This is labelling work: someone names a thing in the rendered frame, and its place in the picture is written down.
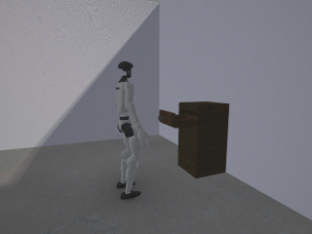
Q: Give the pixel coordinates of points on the drawer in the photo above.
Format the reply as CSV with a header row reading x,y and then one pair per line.
x,y
178,120

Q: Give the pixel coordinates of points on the handle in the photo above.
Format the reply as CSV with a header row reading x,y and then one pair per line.
x,y
161,118

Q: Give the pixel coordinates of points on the robot right forearm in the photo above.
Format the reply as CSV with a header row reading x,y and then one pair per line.
x,y
133,115

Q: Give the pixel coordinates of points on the robot torso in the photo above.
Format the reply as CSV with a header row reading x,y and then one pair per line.
x,y
120,105

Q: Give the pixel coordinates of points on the cabinet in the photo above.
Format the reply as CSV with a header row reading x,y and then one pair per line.
x,y
202,150

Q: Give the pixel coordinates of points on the right robot hand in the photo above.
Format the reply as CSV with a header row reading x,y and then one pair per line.
x,y
141,135

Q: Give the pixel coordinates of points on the right robot upper arm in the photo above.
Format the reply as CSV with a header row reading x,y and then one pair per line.
x,y
128,87

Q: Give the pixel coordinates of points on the robot left thigh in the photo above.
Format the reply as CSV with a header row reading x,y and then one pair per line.
x,y
126,153

